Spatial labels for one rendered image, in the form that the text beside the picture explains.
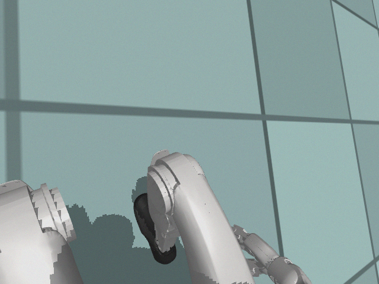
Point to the right robot foot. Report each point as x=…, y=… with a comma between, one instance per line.
x=147, y=228

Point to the right robot arm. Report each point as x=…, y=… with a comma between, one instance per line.
x=283, y=271

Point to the right robot hand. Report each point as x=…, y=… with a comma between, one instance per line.
x=256, y=247

